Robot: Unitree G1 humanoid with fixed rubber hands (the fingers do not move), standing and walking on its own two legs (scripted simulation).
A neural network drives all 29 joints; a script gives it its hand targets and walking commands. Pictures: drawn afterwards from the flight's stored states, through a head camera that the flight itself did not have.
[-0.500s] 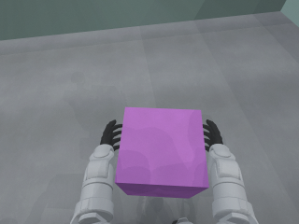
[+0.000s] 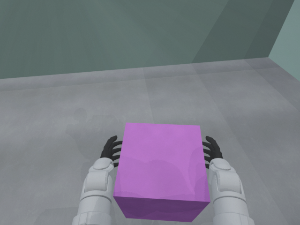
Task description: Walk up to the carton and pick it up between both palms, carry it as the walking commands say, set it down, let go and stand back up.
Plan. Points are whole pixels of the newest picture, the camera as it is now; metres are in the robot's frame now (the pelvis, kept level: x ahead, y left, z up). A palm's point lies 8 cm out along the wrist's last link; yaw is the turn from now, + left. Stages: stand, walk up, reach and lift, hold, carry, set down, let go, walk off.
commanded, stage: reach and lift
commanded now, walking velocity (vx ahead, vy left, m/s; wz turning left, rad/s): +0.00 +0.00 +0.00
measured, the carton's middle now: (160, 175) +0.31 -0.02 -0.04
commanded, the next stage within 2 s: hold in 1.50 s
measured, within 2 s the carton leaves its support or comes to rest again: neither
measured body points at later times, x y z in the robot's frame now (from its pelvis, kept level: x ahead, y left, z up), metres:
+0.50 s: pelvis +0.00 +0.00 +0.01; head -0.04 -0.01 +0.45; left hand +0.32 +0.13 +0.05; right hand +0.31 -0.17 +0.05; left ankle -0.01 +0.13 -0.74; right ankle +0.06 -0.13 -0.74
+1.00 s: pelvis +0.01 +0.00 +0.01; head -0.02 -0.01 +0.46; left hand +0.32 +0.14 +0.05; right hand +0.31 -0.16 +0.04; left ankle -0.01 +0.13 -0.74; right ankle +0.06 -0.13 -0.74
